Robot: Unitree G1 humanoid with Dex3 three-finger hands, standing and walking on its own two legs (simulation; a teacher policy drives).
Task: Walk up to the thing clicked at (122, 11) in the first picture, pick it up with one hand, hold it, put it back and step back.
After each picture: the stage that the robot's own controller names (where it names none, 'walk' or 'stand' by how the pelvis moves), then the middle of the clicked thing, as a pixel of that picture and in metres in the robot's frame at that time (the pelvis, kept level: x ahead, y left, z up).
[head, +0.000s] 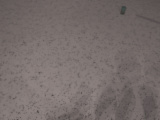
stand; (123, 10) +2.16 -0.66 -0.72
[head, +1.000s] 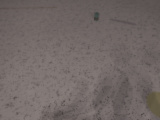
walk; (96, 16) +2.10 -0.12 -0.70
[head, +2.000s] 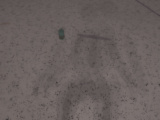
walk; (61, 34) +1.47 +0.28 -0.71
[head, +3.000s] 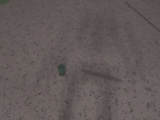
walk; (61, 70) +0.93 +0.22 -0.71
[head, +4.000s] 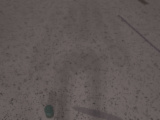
walk; (49, 111) +0.53 +0.21 -0.70
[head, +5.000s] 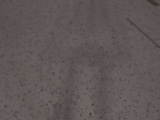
stand; out of the picture +0.40 +0.21 -0.72
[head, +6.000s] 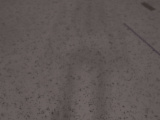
stand; out of the picture +0.37 +0.21 -0.73
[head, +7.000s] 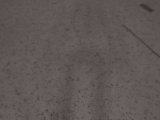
stand; out of the picture +0.37 +0.21 -0.73
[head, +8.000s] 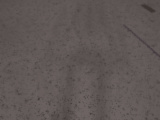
stand; out of the picture +0.36 +0.21 -0.73
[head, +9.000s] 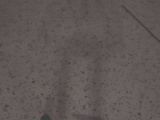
go down; out of the picture +0.38 +0.21 -0.70
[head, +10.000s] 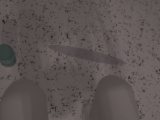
go down; (6, 56) +0.45 +0.25 -0.28
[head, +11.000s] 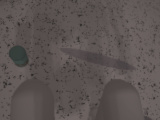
close in; (19, 57) +0.45 +0.24 -0.29
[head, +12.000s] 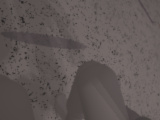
close in; out of the picture +0.44 +0.28 -0.22
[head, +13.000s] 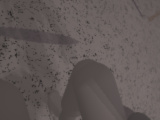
close; out of the picture +0.43 +0.29 -0.22
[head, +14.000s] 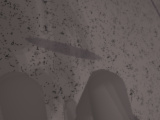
lift; out of the picture +0.39 +0.28 -0.16
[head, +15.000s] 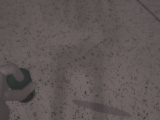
lift; (22, 86) +0.33 +0.19 -0.01
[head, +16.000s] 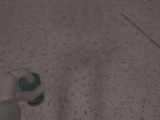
hold; (32, 90) +0.34 +0.17 +0.00
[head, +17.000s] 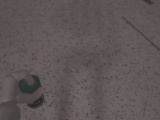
hold; (32, 92) +0.33 +0.18 -0.01
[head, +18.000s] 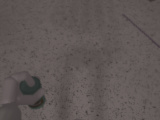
crouch; (33, 93) +0.33 +0.17 -0.02
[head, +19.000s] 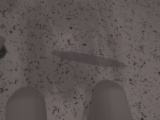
crouch; out of the picture +0.47 +0.25 -0.10
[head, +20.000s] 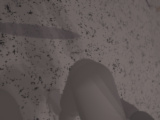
lower; out of the picture +0.43 +0.31 -0.23
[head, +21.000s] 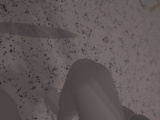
lower; out of the picture +0.44 +0.31 -0.23
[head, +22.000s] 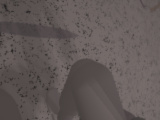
lower; out of the picture +0.44 +0.31 -0.23
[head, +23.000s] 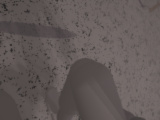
lower; out of the picture +0.44 +0.31 -0.23
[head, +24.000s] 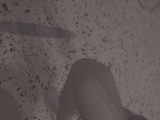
open; out of the picture +0.44 +0.31 -0.23
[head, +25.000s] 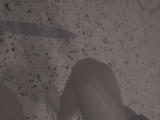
rise; out of the picture +0.44 +0.30 -0.23
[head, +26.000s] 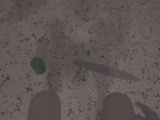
walk; (38, 66) +0.47 +0.22 -0.41
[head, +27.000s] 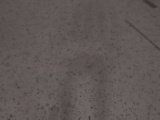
stand; out of the picture +0.40 +0.20 -0.66
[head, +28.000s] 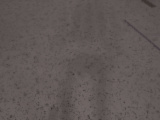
stand; out of the picture +0.41 +0.21 -0.67
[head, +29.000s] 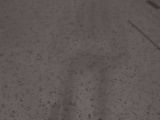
stand; out of the picture +0.41 +0.21 -0.68
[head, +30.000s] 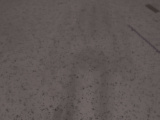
stand; out of the picture +0.42 +0.21 -0.72
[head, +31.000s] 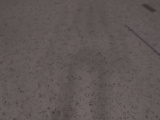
stand; out of the picture +0.40 +0.21 -0.73
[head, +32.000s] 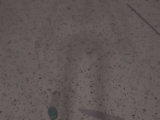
walk; (52, 113) +0.43 +0.19 -0.71
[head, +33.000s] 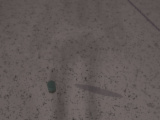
walk; (51, 87) +0.62 +0.20 -0.71
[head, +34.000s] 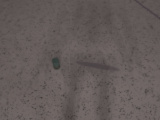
walk; (56, 63) +0.91 +0.30 -0.70
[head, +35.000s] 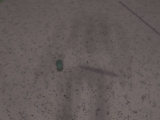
stand; (59, 65) +1.01 +0.20 -0.71
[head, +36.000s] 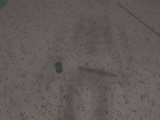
stand; (58, 67) +1.03 +0.22 -0.73
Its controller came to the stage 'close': yes
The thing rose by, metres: 0.70
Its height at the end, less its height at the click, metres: +0.00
